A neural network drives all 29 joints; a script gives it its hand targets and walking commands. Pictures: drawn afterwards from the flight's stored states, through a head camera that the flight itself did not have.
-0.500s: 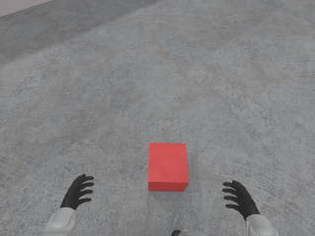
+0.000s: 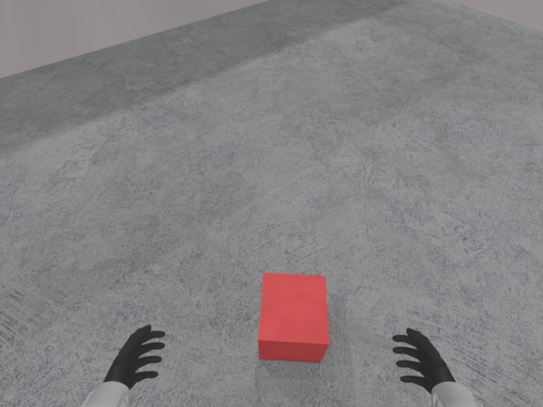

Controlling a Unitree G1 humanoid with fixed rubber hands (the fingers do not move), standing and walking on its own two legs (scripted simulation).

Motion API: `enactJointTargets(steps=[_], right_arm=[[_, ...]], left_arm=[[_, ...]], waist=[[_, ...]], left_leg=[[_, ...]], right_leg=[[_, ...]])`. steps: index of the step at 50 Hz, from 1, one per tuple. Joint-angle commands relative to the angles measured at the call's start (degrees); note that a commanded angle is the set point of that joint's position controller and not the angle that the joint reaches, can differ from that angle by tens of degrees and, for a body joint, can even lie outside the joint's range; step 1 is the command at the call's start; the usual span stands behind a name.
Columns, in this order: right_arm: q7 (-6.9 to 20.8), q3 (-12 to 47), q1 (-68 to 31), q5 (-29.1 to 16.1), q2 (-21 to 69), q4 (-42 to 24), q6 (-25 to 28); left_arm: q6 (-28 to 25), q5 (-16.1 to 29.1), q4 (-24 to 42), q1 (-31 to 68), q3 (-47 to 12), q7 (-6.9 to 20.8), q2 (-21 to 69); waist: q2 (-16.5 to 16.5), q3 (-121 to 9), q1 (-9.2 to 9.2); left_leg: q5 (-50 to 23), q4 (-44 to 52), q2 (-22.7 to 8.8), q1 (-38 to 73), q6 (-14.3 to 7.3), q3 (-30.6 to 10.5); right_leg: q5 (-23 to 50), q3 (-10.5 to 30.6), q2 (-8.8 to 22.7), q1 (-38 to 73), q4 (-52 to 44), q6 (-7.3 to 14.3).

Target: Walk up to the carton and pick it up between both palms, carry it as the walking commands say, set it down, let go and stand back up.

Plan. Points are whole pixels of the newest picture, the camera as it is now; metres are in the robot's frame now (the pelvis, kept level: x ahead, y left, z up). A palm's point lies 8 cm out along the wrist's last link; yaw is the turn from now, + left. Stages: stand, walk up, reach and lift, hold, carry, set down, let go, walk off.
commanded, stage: stand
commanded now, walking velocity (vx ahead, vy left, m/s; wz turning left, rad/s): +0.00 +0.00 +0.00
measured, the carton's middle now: (292, 318) +0.47 -0.07 -0.67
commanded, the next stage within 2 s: none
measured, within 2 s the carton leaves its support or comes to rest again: neither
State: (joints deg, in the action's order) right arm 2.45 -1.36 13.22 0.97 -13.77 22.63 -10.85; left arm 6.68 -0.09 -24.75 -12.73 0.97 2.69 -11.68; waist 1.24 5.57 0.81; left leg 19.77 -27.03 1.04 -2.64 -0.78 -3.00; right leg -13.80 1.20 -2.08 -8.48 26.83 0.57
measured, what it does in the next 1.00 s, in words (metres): stands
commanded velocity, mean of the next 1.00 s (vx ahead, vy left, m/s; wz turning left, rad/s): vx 0.00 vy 0.00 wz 0.00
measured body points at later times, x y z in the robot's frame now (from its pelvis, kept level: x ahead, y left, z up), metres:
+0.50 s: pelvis +0.02 -0.01 +0.00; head +0.03 -0.02 +0.45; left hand +0.15 +0.29 -0.09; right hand +0.17 -0.29 -0.11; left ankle -0.05 +0.11 -0.74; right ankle +0.01 -0.11 -0.74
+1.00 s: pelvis +0.01 -0.01 +0.00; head +0.01 -0.02 +0.45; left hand +0.11 +0.30 -0.10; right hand +0.13 -0.31 -0.11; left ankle -0.05 +0.11 -0.74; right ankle +0.01 -0.11 -0.74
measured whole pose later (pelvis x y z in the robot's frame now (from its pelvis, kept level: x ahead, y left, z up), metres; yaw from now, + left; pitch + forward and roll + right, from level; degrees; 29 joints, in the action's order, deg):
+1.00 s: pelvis +0.01 -0.01 +0.00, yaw +2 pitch -2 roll +0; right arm -1.7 -0.4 11.5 1.7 -21.3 47.9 0.2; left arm -0.1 -1.5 -53.6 -7.6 2.0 -0.8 -19.9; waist 1.7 0.9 0.6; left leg 17.8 -23.6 1.2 -4.1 0.0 -5.0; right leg -13.4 -0.7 -1.5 -9.9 24.8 1.3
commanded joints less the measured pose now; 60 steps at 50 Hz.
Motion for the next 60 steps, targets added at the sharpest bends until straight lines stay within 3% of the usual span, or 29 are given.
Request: enactJointTargets(steps=[1,3,5,10,13,25,60], right_arm=[[-2.92,-3.45,-3.78,0.58,-10.66,0.93,3.24],[-3.53,-3.39,-2.99,1.52,-10.34,2.68,6.59],[-3.26,-3.31,-3.18,1.7,-10.43,4.49,8.32],[-3.04,-3.28,-3.16,1.28,-11.66,8.18,9.91],[-3.37,-3.07,-2.42,1.14,-12.53,10.17,10.19],[-4.2,-2.03,-1.76,0.85,-14.43,15.82,10.86],[-4.11,-0.76,-3.32,0.46,-16.79,25.38,11.98]], left_arm=[[-2.54,-2.54,-3.85,1.96,4.46,-2.53,-13.38],[-4.02,-3.32,-6.04,2.29,4.16,-3.31,-13.63],[-5.1,-3.17,-7.47,4.35,4.08,-3.29,-12.83],[-6.44,-2.49,-11.85,4.7,3.82,-3.01,-13.38],[-6.65,-2.37,-13.71,4.62,3.87,-3.36,-14.33],[-7.03,-2.02,-19.19,5.29,3.47,-4.08,-16.25],[-7.61,-1.13,-28.72,7.58,2.38,-3.48,-18.41]], waist=[[2.62,-4.33,0.34],[1.6,-3.36,-0.47],[0.3,-3.8,-0.62],[-0.45,-8.53,-0.43],[-1.1,-9.96,-0.59],[-0.95,-9.51,-0.43],[-0.74,-5.28,-0.17]], left_leg=[[-7.79,2.48,-1.65,-14.78,2.76,-0.48],[0.23,2.98,-2.45,-12.76,1.94,-2.55],[1.69,3.17,-3.16,-12.86,1.28,-3.79],[-12.65,1.3,-3.81,-9.55,1.23,-3.81],[-18.02,0.61,-4.16,-7.69,1.29,-3.8],[-23.13,1.78,-4.97,-6.43,1.05,-4.64],[-12.97,8.68,-5.89,-7.25,0.13,-6.52]], right_leg=[[8.13,1.05,4.05,0.77,-0.84,-1.85],[-1.54,3.1,4.56,-4.1,-2.59,-1.13],[-4.36,3.57,4.35,-5.12,-2.97,-0.75],[11.29,3.62,5.14,-1.13,-0.42,-0.15],[16.28,3.63,5.79,0.15,0.22,0.18],[21.07,4.12,6.91,2.99,-0.56,0.75],[11.28,5.63,7.81,3.78,-6.63,1.05]])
